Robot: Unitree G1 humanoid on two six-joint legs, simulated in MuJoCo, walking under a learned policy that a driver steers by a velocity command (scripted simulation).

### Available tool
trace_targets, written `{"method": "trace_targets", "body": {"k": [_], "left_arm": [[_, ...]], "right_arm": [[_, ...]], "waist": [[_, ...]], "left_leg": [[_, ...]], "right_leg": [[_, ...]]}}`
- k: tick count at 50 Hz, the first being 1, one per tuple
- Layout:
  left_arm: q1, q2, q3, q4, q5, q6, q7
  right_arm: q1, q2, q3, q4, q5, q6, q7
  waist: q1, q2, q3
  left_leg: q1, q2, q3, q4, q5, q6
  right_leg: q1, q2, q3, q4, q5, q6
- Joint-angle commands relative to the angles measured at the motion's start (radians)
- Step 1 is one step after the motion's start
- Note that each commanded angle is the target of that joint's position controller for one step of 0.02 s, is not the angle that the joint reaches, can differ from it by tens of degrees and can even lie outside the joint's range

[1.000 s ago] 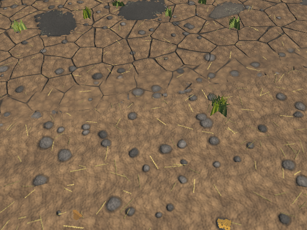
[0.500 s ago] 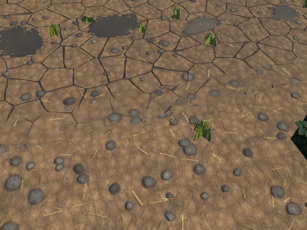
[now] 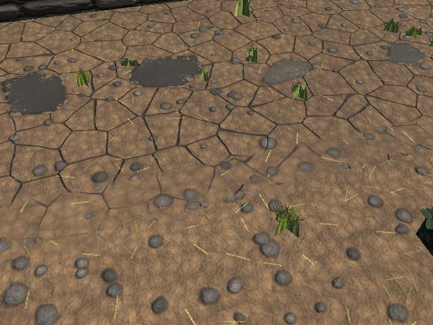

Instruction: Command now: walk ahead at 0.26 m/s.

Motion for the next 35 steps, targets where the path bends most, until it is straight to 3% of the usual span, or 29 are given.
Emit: {"method": "trace_targets", "body": {"k": [1,4,6,7,8,9,10,11,12,14,16,19,22,25,27,28,29,30,31,32,33,34,35], "left_arm": [[0.078,0.156,0.04,-0.006,0.008,-0.017,-0.001],[0.037,0.152,0.046,-0.013,0.001,-0.036,-0.007],[-0.009,0.143,0.046,-0.025,-0.003,-0.041,-0.009],[-0.036,0.103,0.034,-0.044,0.002,-0.051,-0.014],[-0.051,0.024,0.014,-0.091,-0.004,-0.061,-0.026],[-0.085,0.109,0.034,-0.111,0.026,-0.058,-0.032],[-0.116,0.107,0.036,-0.115,0.031,-0.057,-0.042],[-0.11,0.081,0.03,-0.108,0.022,-0.062,-0.052],[-0.099,0.07,0.03,-0.101,0.017,-0.065,-0.058],[-0.089,0.072,0.033,-0.093,0.025,-0.054,-0.064],[-0.128,0.07,0.034,-0.109,0.024,-0.043,-0.065],[-0.265,0.056,0.026,-0.165,0.02,-0.035,-0.065],[-0.374,0.034,0.01,-0.211,0.01,-0.038,-0.062],[-0.334,0.052,0.009,-0.208,0.0,-0.047,-0.044],[-0.188,0.109,0.029,-0.167,-0.001,-0.058,-0.024],[-0.073,0.137,0.041,-0.136,0.008,-0.07,-0.015],[0.032,0.202,0.059,-0.12,0.032,-0.085,-0.005],[0.076,0.279,0.072,-0.143,0.054,-0.087,-0.011],[0.041,0.266,0.076,-0.175,0.001,-0.067,-0.019],[-0.076,0.195,0.061,-0.209,-0.011,-0.054,-0.017],[-0.153,0.124,0.04,-0.222,-0.01,-0.049,-0.01],[-0.166,0.097,0.03,-0.219,-0.004,-0.048,0.001],[-0.16,0.093,0.029,-0.213,-0.003,-0.046,0.014]], "right_arm": [[-0.097,-0.068,-0.017,-0.099,-0.006,-0.037,0.013],[-0.066,-0.063,-0.026,-0.106,0.01,-0.063,0.021],[0.109,-0.056,-0.038,-0.044,0.016,-0.071,0.016],[0.231,-0.105,-0.055,-0.012,0.006,-0.079,0.004],[0.351,-0.22,-0.083,0.006,0.007,-0.079,-0.004],[0.34,-0.197,-0.077,0.022,0.009,-0.065,-0.005],[0.222,-0.152,-0.063,-0.017,0.004,-0.064,-0.002],[0.147,-0.135,-0.057,-0.043,0.005,-0.07,0.002],[0.109,-0.123,-0.052,-0.057,0.008,-0.077,0.001],[0.123,-0.091,-0.038,-0.044,0.012,-0.092,-0.004],[0.179,-0.087,-0.032,-0.018,0.016,-0.099,-0.008],[0.216,-0.084,-0.024,-0.002,0.015,-0.102,-0.01],[0.215,-0.073,-0.014,0.004,0.013,-0.101,-0.012],[0.204,-0.1,-0.017,0.011,0.014,-0.098,-0.016],[0.139,-0.129,-0.026,-0.011,0.017,-0.098,-0.02],[0.099,-0.138,-0.031,-0.025,0.03,-0.096,-0.019],[0.098,-0.114,-0.027,-0.054,0.046,-0.096,-0.018],[0.22,-0.006,-0.013,-0.072,0.071,-0.082,-0.031],[0.287,-0.065,-0.036,-0.05,0.067,-0.057,-0.046],[0.222,-0.089,-0.048,-0.055,0.039,-0.04,-0.043],[0.138,-0.079,-0.051,-0.077,0.014,-0.032,-0.032],[0.097,-0.078,-0.061,-0.092,0.002,-0.022,-0.021],[0.101,-0.069,-0.065,-0.096,-0.007,-0.006,-0.012]], "waist": [[0.029,-0.118,0.201],[-0.012,-0.1,0.172],[-0.09,-0.052,0.134],[-0.14,0.07,0.102],[-0.162,0.333,0.051],[-0.127,0.25,0.097],[-0.071,0.102,0.157],[-0.041,0.052,0.162],[-0.018,0.04,0.151],[-0.005,0.055,0.123],[-0.008,0.069,0.111],[-0.027,0.076,0.133],[-0.04,0.087,0.168],[-0.021,0.118,0.123],[0.042,0.126,0.052],[0.1,0.099,0.001],[0.123,0.038,-0.098],[0.065,-0.18,-0.282],[0.049,-0.135,-0.412],[0.019,-0.065,-0.294],[0.006,-0.053,-0.143],[-0.009,-0.064,-0.062],[-0.028,-0.082,-0.029]], "left_leg": [[-0.251,0.046,-0.012,0.131,-0.054,0.019],[-0.106,0.03,0.024,-0.007,0.001,0.024],[0.216,-0.026,0.054,-0.149,0.069,0.023],[0.383,0.081,-0.109,-0.25,-0.02,0.042],[0.51,0.327,-0.539,-0.445,-0.282,0.126],[0.429,0.403,-0.68,-0.478,-0.315,0.181],[0.343,0.372,-0.587,-0.463,-0.302,0.172],[0.287,0.328,-0.494,-0.473,-0.209,0.152],[0.266,0.29,-0.41,-0.488,-0.104,0.131],[0.282,0.236,-0.281,-0.483,0.131,0.112],[0.32,0.22,-0.207,-0.459,0.353,0.114],[0.312,0.2,-0.141,-0.455,0.511,0.126],[0.243,0.165,-0.088,-0.421,0.726,0.118],[0.236,0.162,-0.092,-0.311,0.962,0.094],[0.264,0.149,-0.118,-0.158,1.05,0.065],[0.235,0.118,-0.109,-0.001,0.978,0.043],[0.093,0.068,-0.102,0.215,0.679,0.023],[-0.127,-0.074,-0.021,0.595,-0.238,0.001],[-0.155,-0.073,-0.095,0.756,-0.283,0.005],[-0.185,-0.024,-0.096,0.772,-0.2,-0.001],[-0.213,0.008,-0.08,0.728,-0.143,-0.011],[-0.207,0.033,-0.08,0.69,-0.111,-0.02],[-0.171,0.048,-0.075,0.658,-0.093,-0.03]], "right_leg": [[-0.032,-0.329,0.384,-0.297,-0.367,-0.192],[-0.053,-0.268,0.263,-0.232,-0.198,-0.159],[-0.228,-0.19,0.161,-0.095,-0.115,-0.118],[-0.35,-0.117,0.064,0.116,-0.054,-0.082],[-0.555,0.019,-0.088,0.444,-0.163,-0.029],[-0.625,-0.003,-0.031,0.629,-0.24,-0.046],[-0.643,-0.066,0.014,0.698,-0.148,-0.06],[-0.615,-0.092,0.024,0.695,-0.056,-0.059],[-0.583,-0.111,0.02,0.67,0.006,-0.051],[-0.558,-0.114,-0.011,0.641,0.072,-0.027],[-0.592,-0.108,-0.04,0.619,0.102,-0.008],[-0.625,-0.098,-0.078,0.507,0.152,0.016],[-0.511,-0.057,-0.121,0.294,0.224,0.022],[-0.339,-0.006,-0.12,0.198,0.27,-0.001],[-0.191,0.024,-0.09,0.141,0.273,-0.03],[-0.049,0.009,-0.082,0.039,0.389,-0.044],[0.175,-0.134,0.02,0.063,0.669,-0.065],[0.437,-0.492,0.316,0.162,1.244,-0.185],[0.405,-0.532,0.415,0.111,1.18,-0.27],[0.247,-0.48,0.34,0.035,0.896,-0.257],[0.091,-0.418,0.245,-0.035,0.716,-0.222],[-0.011,-0.374,0.171,-0.078,0.66,-0.194],[-0.094,-0.345,0.103,-0.104,0.624,-0.179]]}}
Velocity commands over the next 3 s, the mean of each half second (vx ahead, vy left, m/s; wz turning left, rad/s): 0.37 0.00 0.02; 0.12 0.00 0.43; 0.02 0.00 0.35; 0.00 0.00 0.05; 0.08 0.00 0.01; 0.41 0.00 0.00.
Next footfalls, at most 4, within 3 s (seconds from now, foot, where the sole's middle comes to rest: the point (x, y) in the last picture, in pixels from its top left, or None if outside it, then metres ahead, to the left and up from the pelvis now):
0.58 right None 0.42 -0.05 -0.78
1.06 left None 0.31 0.14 -0.78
1.48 right None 0.39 -0.04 -0.78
2.64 left None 0.40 0.20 -0.78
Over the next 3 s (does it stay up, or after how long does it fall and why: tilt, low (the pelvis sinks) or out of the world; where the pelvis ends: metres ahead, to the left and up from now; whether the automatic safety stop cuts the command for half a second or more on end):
stays up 0.52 0.18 0.00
